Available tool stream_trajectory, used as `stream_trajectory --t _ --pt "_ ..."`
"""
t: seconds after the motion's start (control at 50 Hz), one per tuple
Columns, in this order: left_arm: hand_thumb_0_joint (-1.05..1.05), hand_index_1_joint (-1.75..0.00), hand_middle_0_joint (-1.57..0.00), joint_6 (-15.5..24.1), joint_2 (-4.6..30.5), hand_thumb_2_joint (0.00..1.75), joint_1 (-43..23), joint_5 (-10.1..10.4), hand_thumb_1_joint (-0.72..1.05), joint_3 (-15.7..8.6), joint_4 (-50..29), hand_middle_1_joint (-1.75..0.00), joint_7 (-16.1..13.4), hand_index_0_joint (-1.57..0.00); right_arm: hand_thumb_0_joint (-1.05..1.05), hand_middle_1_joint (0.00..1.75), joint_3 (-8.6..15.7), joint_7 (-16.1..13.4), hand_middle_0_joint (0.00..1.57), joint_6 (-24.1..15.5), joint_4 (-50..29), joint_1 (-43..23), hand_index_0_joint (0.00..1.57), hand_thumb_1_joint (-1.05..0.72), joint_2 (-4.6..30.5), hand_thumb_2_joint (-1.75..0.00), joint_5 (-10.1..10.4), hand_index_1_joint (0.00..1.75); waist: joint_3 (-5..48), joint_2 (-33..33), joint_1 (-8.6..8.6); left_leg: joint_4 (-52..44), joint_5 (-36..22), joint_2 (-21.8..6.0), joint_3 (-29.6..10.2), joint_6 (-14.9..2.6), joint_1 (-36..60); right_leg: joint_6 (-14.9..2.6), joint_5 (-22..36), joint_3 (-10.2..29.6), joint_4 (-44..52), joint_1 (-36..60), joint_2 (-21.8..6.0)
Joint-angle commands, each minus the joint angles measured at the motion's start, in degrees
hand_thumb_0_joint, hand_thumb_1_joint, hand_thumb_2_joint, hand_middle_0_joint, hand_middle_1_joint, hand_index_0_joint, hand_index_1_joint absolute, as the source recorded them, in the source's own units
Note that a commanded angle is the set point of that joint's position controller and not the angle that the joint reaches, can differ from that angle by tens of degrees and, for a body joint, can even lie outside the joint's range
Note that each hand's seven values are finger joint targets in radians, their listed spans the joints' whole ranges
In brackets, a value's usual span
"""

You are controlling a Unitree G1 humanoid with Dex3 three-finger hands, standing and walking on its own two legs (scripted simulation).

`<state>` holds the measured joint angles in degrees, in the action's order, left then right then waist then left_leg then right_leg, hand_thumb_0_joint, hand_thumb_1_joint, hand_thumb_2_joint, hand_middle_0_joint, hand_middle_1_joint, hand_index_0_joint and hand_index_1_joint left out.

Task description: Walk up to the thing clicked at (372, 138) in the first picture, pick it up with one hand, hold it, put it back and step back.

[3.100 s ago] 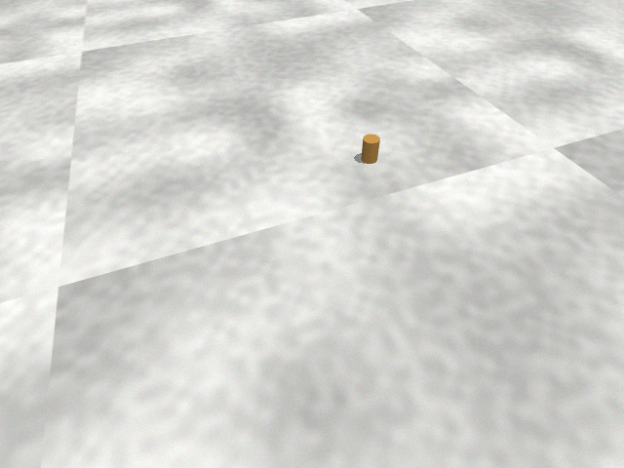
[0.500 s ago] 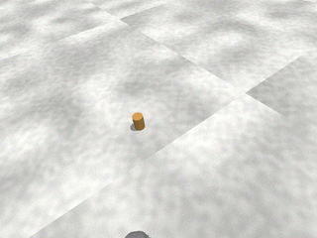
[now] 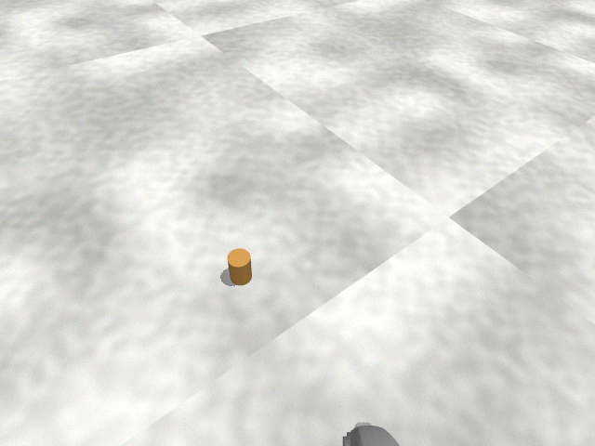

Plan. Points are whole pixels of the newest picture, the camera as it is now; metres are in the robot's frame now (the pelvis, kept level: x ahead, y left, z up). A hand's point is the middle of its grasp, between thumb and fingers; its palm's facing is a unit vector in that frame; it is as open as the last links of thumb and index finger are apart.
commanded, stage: walk up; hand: left
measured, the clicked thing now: (240, 267) +0.87 +0.20 -0.71
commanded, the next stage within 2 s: none
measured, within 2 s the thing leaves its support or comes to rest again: neither
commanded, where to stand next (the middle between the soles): +0.52 -0.01 m, yaw +0 degrees
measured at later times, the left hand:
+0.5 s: hand (169, 377) +0.26 +0.21 -0.12, palm faces -0.02 -0.92 -0.40, open 7.4 cm
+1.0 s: hand (149, 322) +0.37 +0.28 -0.16, palm faces -0.01 -0.95 -0.32, open 7.4 cm
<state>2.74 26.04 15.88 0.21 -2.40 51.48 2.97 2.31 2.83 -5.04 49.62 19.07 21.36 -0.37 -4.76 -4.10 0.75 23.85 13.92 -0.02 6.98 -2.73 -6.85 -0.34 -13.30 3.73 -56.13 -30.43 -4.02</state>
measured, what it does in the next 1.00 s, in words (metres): walks ahead: right foot, then left foot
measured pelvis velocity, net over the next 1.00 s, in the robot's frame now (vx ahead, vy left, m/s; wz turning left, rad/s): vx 0.33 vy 0.01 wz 0.04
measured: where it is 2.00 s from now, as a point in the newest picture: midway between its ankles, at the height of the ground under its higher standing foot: (290, 374)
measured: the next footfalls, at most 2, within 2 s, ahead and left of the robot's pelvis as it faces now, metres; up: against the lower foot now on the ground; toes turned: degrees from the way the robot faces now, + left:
right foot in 0.22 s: +0.25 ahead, -0.14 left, +0.00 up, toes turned -4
left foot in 0.74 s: +0.40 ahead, +0.12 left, +0.00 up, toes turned +6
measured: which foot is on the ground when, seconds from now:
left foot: down 0.00-0.26, up 0.28-0.72, down 0.74-1.00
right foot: up 0.00-0.20, down 0.22-0.78, up 0.80-1.00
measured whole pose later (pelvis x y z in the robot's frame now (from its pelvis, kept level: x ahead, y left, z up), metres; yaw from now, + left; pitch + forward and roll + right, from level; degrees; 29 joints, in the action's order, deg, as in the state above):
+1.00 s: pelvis +0.33 +0.01 +0.00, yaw +2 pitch -4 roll -1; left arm 2.0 24.8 18.3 0.0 -2.2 50.5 2.4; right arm 1.8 2.3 -4.6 47.8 17.7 21.3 -0.4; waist -5.7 -3.9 0.3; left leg 27.5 12.2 -0.8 4.6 -2.5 -11.1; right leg -1.0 -18.5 3.7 -58.8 -26.9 -2.7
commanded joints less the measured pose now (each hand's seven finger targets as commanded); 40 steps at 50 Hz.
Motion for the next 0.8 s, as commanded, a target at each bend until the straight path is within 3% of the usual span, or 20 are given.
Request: stream_trajectory --t 0.0,0.14,0.18,0.2,0.22,0.24,0.26,0.28,0.34,0.38,0.4,0.44,0.52,0.56,0.64,0.7,0.72,0.74,0.76,0.78 --pt "0.00 -0.30 -0.20 0.37 8.15 0.90 -3.16 -0.36 0.90 -2.95 -4.91 -0.30 0.52 -0.20 0.00 0.30 5.40 -1.41 0.20 -1.81 -4.21 1.62 0.20 -0.90 16.19 -0.90 0.29 0.30 -1.77 11.05 1.41 -12.09 -13.70 -14.04 -10.01 -7.27 2.06 0.73 3.77 -1.97 7.67 -4.66 -1.95" --pt "0.00 -0.30 -0.20 1.42 6.21 0.90 -6.40 -0.65 0.90 -2.99 -5.61 -0.30 0.93 -0.20 0.00 0.30 5.16 -1.49 0.20 -0.67 -5.15 1.03 0.20 -0.90 16.11 -0.90 0.03 0.30 1.46 9.80 0.90 -3.24 -21.71 -14.02 -7.68 -7.48 2.32 -1.85 5.75 -6.43 23.37 8.68 -0.12" --pt "0.00 -0.30 -0.20 1.86 7.67 0.90 -0.70 -0.73 0.90 -3.90 -3.89 -0.30 0.30 -0.20 0.00 0.30 5.04 -1.75 0.20 -0.32 -5.98 0.32 0.20 -0.90 16.12 -0.90 0.14 0.30 4.69 5.94 -2.50 6.06 -22.66 -13.12 -7.11 -6.21 -0.52 -2.75 5.50 -6.95 27.23 19.48 1.64" --pt "0.00 -0.30 -0.20 2.47 9.88 0.90 4.20 -0.96 0.90 -4.83 -2.49 -0.30 -0.37 -0.20 0.00 0.30 4.09 -1.64 0.20 -0.25 -6.24 2.11 0.20 -0.90 13.69 -0.90 0.21 0.30 9.25 0.24 -4.43 17.45 -21.53 -9.39 -4.51 -4.54 -2.94 -4.01 3.83 -6.28 29.58 28.64 2.13" --pt "0.00 -0.30 -0.20 2.91 13.56 0.90 9.09 -1.20 0.90 -6.44 -1.76 -0.30 -1.10 -0.20 0.00 0.30 2.75 -1.46 0.20 -0.29 -6.72 5.89 0.20 -0.90 9.84 -0.90 0.34 0.30 14.68 -10.34 -5.67 31.33 -7.58 -5.40 -2.43 -2.43 -10.82 -5.56 -2.89 7.00 31.94 37.37 -7.72" --pt "0.00 -0.30 -0.20 3.08 17.02 0.90 9.15 -1.02 0.90 -6.77 -3.19 -0.30 -1.56 -0.20 0.00 0.30 2.26 -1.25 0.20 0.16 -6.70 7.35 0.20 -0.90 9.47 -0.90 0.56 0.30 13.28 -14.19 -5.37 39.13 15.58 1.89 -4.29 -0.29 -24.58 -10.67 -7.35 29.55 38.54 42.15 -19.57" --pt "0.00 -0.30 -0.20 2.67 17.32 0.90 6.30 0.04 0.90 -6.69 -3.12 -0.30 -1.57 -0.20 0.00 0.30 3.74 -2.11 0.20 0.97 -4.92 5.28 0.20 -0.90 15.49 -0.90 0.01 0.30 9.42 -8.56 -5.42 43.43 17.27 -0.61 -7.64 -0.32 -27.05 -14.65 -11.86 34.67 40.63 37.02 -22.01" --pt "0.00 -0.30 -0.20 2.49 15.40 0.90 5.13 0.47 0.90 -6.17 -4.08 -0.30 -1.71 -0.20 0.00 0.30 4.10 -2.29 0.20 0.96 -4.06 3.06 0.20 -0.90 16.41 -0.90 -0.09 0.30 5.97 -5.16 -4.99 44.60 14.50 -1.87 -10.07 -0.11 -27.32 -14.58 -8.66 30.46 41.57 32.50 -20.08" --pt "0.00 -0.30 -0.20 2.97 11.27 0.90 -0.22 0.73 0.90 -4.70 -4.99 -0.30 -2.24 -0.20 0.00 0.30 3.56 -1.44 0.20 1.66 -1.52 5.33 0.20 -0.90 13.36 -0.90 1.08 0.30 1.15 -2.01 -0.79 38.49 5.57 -3.84 -12.65 0.51 -21.88 -6.75 5.32 9.67 41.21 22.58 -11.09" --pt "0.00 -0.30 -0.20 3.45 10.63 0.90 0.16 0.28 0.90 -4.49 -5.21 -0.30 -2.12 -0.20 0.00 0.30 3.57 -0.81 0.20 2.24 -1.04 5.78 0.20 -0.90 12.24 -0.90 0.55 0.30 1.62 -3.94 -0.53 36.62 1.64 -2.34 -11.37 0.89 -20.06 -5.84 12.88 4.49 41.26 21.23 -8.51" --pt "0.00 -0.30 -0.20 3.76 10.38 0.90 0.95 -0.04 0.90 -4.48 -5.98 -0.30 -2.01 -0.20 0.00 0.30 3.70 -0.53 0.20 2.42 -1.27 4.65 0.20 -0.90 12.23 -0.90 0.26 0.30 2.04 -3.62 -1.08 36.29 0.95 -2.16 -10.72 1.37 -20.82 -7.97 14.83 3.54 41.20 21.68 -8.73" --pt "0.00 -0.30 -0.20 3.92 10.33 0.90 1.16 -0.22 0.90 -4.60 -6.62 -0.30 -1.94 -0.20 0.00 0.30 4.13 -0.27 0.20 2.65 -1.63 3.88 0.20 -0.90 11.96 -0.90 0.07 0.30 1.78 -3.33 -0.95 32.96 -1.69 -2.71 -11.05 2.67 -22.71 -8.53 13.71 1.73 42.24 22.44 -9.19" --pt "0.00 -0.30 -0.20 3.55 11.31 0.90 0.37 -0.94 0.90 -5.28 -7.60 -0.30 -1.70 -0.20 0.00 0.30 4.65 0.52 0.20 2.61 -3.13 -1.83 0.20 -0.90 12.26 -0.90 -0.84 0.30 -2.07 -3.29 -1.93 23.06 -3.53 -5.23 -10.18 3.77 -24.55 -10.63 -6.48 1.61 46.01 18.99 -10.61" --pt "0.00 -0.30 -0.20 3.37 11.58 0.90 1.42 -1.06 0.90 -5.49 -7.69 -0.30 -1.44 -0.20 0.00 0.30 4.43 0.96 0.20 2.12 -3.81 -4.77 0.20 -0.90 12.17 -0.90 -1.24 0.30 -3.02 -3.07 -3.08 16.97 -4.02 -6.53 -8.69 3.51 -22.65 -11.34 -9.49 1.39 44.96 17.69 -10.75" --pt "0.00 -0.30 -0.20 3.08 12.26 0.90 2.95 -0.82 0.90 -5.41 -7.25 -0.30 -1.30 -0.20 0.00 0.30 4.31 1.16 0.20 1.04 -3.96 -6.62 0.20 -0.90 11.95 -0.90 -1.23 0.30 -0.99 -2.50 -3.56 10.49 -4.79 -5.69 -6.25 2.04 -17.43 -11.06 -3.61 0.17 40.20 19.53 -10.91" --pt "0.00 -0.30 -0.20 2.38 12.60 0.90 2.25 -0.74 0.90 -4.85 -7.52 -0.30 -1.20 -0.20 0.00 0.30 4.79 0.76 0.20 0.32 -2.59 -3.13 0.20 -0.90 12.67 -0.90 -1.30 0.30 -0.08 0.84 -0.48 6.19 -1.44 -3.05 -3.37 0.72 -7.21 -10.05 -2.72 -0.84 32.91 14.31 -10.13" --pt "0.00 -0.30 -0.20 2.40 10.93 0.90 2.50 -1.08 0.90 -4.13 -8.06 -0.30 -1.29 -0.20 0.00 0.30 5.38 0.19 0.20 -0.05 -0.83 2.98 0.20 -0.90 14.53 -0.90 -1.40 0.30 3.62 5.23 2.35 5.77 0.47 -1.94 -4.02 -0.31 1.20 -8.48 4.82 -2.53 23.80 12.58 -8.13" --pt "0.00 -0.30 -0.20 2.32 7.64 0.90 4.95 -0.69 0.90 -3.00 -8.16 -0.30 -1.27 -0.20 0.00 0.30 6.46 -0.58 0.20 -0.56 0.28 8.77 0.20 -0.90 17.83 -0.90 -1.78 0.30 8.30 16.10 4.94 -0.44 8.42 -7.05 -12.46 -2.93 9.72 -6.01 7.79 -7.41 6.58 8.23 -3.10" --pt "0.00 -0.30 -0.20 2.06 3.76 0.90 7.77 0.29 0.90 -2.15 -8.20 -0.30 -1.09 -0.20 0.00 0.30 7.37 -1.07 0.20 -0.91 -1.44 8.95 0.20 -0.90 22.27 -0.90 -1.91 0.30 8.55 25.73 3.69 -6.59 12.86 -20.40 -39.05 -8.06 16.82 -2.14 -15.39 -8.25 -5.37 -7.90 6.54" --pt "0.00 -0.30 -0.20 1.26 10.00 0.90 6.46 -0.42 0.90 -3.79 -6.36 -0.30 -2.17 -0.20 0.00 0.30 7.41 -1.01 0.20 -0.68 -1.98 8.15 0.20 -0.90 22.29 -0.90 -0.07 0.30 7.62 17.78 4.19 -8.37 13.36 -24.10 -44.32 -12.07 13.33 -2.89 -19.06 -2.52 -9.87 -7.69 3.72"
